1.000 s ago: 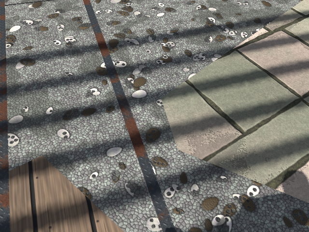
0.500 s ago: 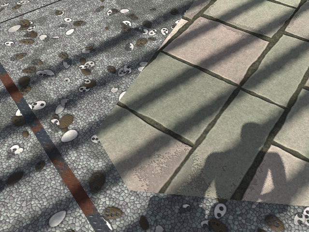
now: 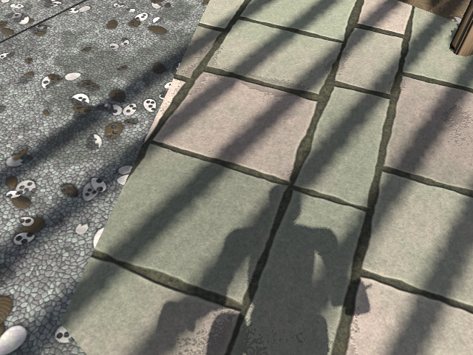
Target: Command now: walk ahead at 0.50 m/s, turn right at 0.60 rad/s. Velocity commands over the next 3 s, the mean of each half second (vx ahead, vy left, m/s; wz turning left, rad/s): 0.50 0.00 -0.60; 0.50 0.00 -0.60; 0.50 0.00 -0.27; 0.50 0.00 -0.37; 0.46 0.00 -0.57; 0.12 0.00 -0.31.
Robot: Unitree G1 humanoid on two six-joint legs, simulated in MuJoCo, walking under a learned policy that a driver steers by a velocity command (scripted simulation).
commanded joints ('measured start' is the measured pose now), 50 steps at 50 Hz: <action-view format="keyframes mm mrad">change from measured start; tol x32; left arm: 1 9 39 6 -68 7 11 -22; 13 -336 -3 -23 -192 11 7 -59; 20 106 237 69 -112 -12 1 8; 50 53 63 14 -22 2 -19 6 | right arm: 1 80 -111 -33 -13 14 -34 7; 39 -275 -97 -11 -142 3 24 35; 45 231 -255 -62 -52 -23 -12 -18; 50 39 -106 -31 -50 -1 2 -4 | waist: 1 -16 160 -19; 20 102 -122 -379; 50 -30 119 -17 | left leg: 1 148 275 -233 -266 165 121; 13 272 276 85 -253 384 76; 17 311 274 167 179 861 49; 20 -436 5 -25 963 -355 -61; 39 -377 45 -98 195 140 -73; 44 208 20 -117 9 39 9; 46 554 465 -831 -181 -279 151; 50 181 303 -406 -231 -79 108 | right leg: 1 -181 -74 31 20 64 13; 17 148 59 -186 -582 85 -110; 20 776 -394 752 -825 63 -327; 25 316 -193 262 -865 519 -213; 32 286 -145 278 -943 370 -207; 43 319 -131 349 -667 705 -95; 46 -147 142 106 27 -224 -20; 50 -158 -52 61 35 18 -6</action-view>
